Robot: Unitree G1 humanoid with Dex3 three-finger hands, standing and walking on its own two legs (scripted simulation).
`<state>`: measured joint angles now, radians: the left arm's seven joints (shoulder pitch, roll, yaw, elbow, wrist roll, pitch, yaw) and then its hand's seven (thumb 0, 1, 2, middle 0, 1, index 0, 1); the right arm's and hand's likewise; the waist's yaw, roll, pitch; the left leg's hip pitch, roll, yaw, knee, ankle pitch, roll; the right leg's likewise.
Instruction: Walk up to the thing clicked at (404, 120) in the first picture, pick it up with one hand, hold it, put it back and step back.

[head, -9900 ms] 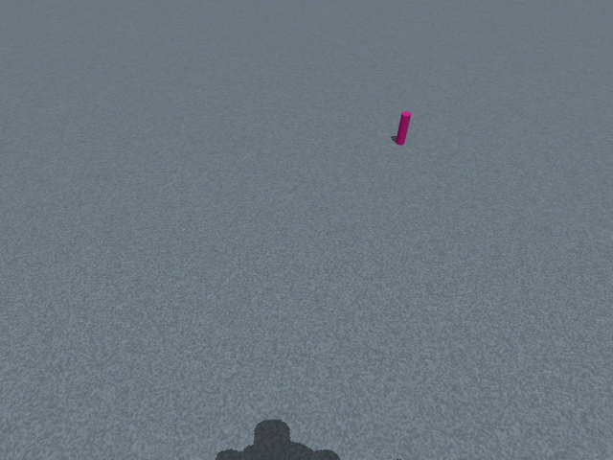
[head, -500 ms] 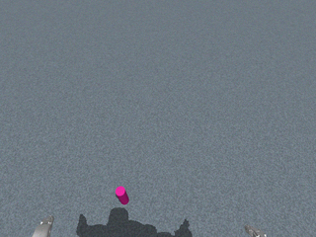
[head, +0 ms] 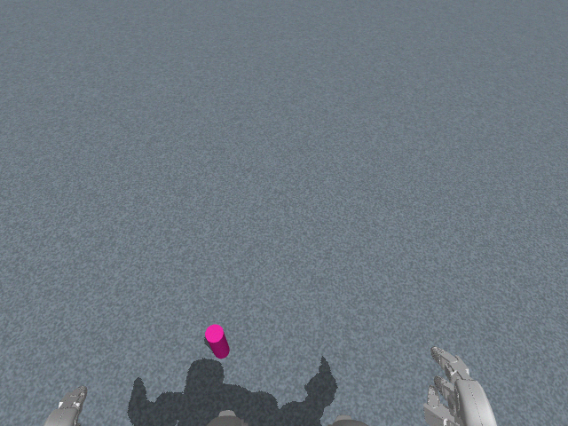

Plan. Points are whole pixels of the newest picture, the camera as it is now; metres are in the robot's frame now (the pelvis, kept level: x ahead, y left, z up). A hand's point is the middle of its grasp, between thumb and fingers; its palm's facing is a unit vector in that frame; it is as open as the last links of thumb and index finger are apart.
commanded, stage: go down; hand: left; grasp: from the side
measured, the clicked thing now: (218, 342) +0.41 +0.18 -0.61
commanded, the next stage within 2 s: none
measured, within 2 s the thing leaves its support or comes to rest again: neither
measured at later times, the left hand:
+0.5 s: hand out of the picture +0.16 +0.28 -0.16, palm faces +0.12 -0.95 -0.30, open 17.3 cm
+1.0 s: hand (109, 358) +0.29 +0.33 -0.24, palm faces +0.11 -0.98 -0.14, open 17.2 cm
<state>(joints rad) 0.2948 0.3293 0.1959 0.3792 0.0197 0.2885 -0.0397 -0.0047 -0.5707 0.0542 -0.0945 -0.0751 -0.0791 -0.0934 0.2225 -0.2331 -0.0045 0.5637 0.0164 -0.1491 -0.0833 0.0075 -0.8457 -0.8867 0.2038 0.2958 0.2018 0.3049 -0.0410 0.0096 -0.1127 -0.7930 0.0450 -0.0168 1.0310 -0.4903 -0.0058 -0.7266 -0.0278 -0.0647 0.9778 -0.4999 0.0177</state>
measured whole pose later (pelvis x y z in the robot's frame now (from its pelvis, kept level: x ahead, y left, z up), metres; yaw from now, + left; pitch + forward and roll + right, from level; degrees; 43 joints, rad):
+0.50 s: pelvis -0.03 +0.00 -0.05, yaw +0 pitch +20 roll -3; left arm 0.20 0.38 0.30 0.45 -0.04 0.13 -0.11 -0.01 -0.52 0.08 -0.08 -0.06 -0.06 -0.08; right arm 0.22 -0.25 0.00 0.55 0.00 -0.22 -0.09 0.01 -0.90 -0.90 0.20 0.30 0.20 0.31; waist -0.05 0.00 -0.14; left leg -1.08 0.05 -0.04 1.28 -0.54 -0.01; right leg -1.01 -0.03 -0.07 1.23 -0.56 0.01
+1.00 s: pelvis -0.08 +0.00 -0.20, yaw -3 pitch +32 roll -4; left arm -0.37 0.65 0.62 0.94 -0.15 -0.34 -0.51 -0.01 -0.46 0.07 -0.05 -0.04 -0.04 -0.05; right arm 0.16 -0.29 0.04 0.67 -0.01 -0.19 -0.04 0.01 -0.89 -0.90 0.21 0.30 0.20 0.30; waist -0.06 -0.01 -0.17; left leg -1.76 0.06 -0.06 1.83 -0.64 -0.01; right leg -1.69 -0.02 -0.07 1.80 -0.67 0.00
